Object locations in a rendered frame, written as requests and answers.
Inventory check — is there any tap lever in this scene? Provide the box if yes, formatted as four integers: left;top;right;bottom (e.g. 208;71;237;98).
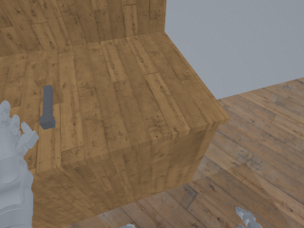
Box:
39;85;55;130

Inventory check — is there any robot left forearm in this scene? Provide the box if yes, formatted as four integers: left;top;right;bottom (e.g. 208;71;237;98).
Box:
0;156;33;228

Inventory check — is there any robot right hand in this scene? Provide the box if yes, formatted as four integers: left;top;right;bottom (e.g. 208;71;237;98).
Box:
236;207;262;228

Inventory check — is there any counter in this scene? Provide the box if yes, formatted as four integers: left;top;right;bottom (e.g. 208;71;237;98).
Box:
0;0;230;228

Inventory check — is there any robot left hand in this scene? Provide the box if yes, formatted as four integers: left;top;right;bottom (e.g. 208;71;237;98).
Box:
0;100;39;161

